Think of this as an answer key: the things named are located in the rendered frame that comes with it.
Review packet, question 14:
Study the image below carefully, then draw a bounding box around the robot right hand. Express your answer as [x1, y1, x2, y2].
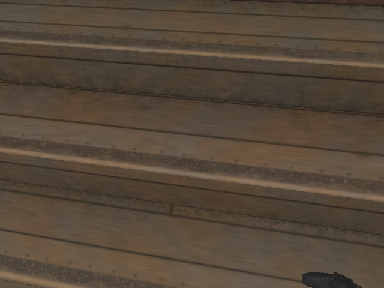
[302, 272, 362, 288]

